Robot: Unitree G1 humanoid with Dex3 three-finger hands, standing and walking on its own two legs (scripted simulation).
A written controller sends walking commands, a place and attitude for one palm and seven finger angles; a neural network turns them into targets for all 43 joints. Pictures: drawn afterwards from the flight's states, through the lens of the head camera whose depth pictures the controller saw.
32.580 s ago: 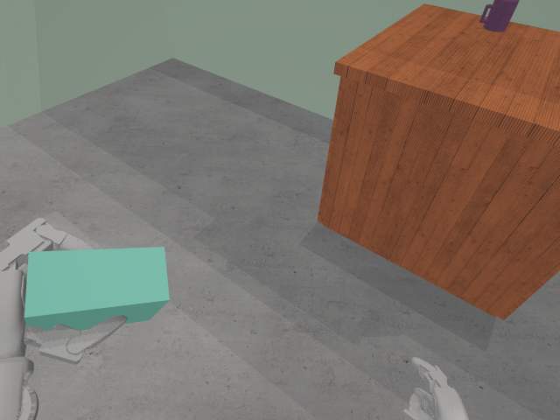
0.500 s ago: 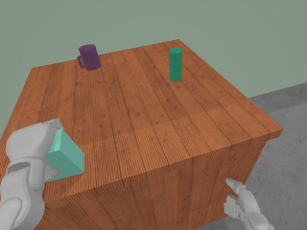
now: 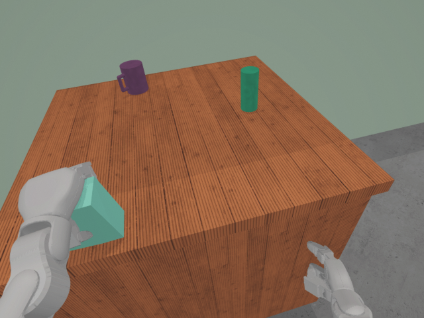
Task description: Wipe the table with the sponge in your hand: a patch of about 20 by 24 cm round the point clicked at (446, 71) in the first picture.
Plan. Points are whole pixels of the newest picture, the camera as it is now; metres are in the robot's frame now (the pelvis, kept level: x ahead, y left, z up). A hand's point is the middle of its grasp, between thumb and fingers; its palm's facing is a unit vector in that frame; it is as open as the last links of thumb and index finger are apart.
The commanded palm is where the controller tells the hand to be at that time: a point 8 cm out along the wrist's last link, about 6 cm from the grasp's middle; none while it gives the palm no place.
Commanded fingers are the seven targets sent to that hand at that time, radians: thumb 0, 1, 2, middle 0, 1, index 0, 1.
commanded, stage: lift the sponge slowly off the table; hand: left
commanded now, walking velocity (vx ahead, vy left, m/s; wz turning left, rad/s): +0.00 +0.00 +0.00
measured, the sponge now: (88, 221) +0.23 +0.28 +0.10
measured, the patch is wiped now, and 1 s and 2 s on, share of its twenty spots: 1.00 1.00 1.00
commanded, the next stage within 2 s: bring the sponge back beside the body in 1.74 s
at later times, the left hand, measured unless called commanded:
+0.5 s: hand (76, 208) +0.22 +0.27 +0.15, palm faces +0.09 -0.07 -0.99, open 9.9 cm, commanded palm +0.19 +0.27 +0.23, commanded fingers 0.00 0.10 1.30 -1.20 -1.60 -1.20 -1.60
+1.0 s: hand (68, 191) +0.23 +0.27 +0.19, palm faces +0.18 -0.06 -0.98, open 9.9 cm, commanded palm +0.19 +0.27 +0.27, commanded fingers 0.00 0.10 1.30 -1.20 -1.60 -1.20 -1.60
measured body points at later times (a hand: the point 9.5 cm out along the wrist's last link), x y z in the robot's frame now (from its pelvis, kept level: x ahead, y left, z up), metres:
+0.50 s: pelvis -0.01 -0.02 +0.00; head -0.05 -0.07 +0.45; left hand +0.21 +0.27 +0.21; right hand +0.25 -0.22 -0.06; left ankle +0.02 +0.10 -0.74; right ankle +0.00 -0.11 -0.74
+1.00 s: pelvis -0.03 -0.02 +0.00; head -0.06 -0.08 +0.45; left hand +0.21 +0.27 +0.24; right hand +0.24 -0.21 -0.06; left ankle +0.02 +0.10 -0.74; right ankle +0.00 -0.11 -0.74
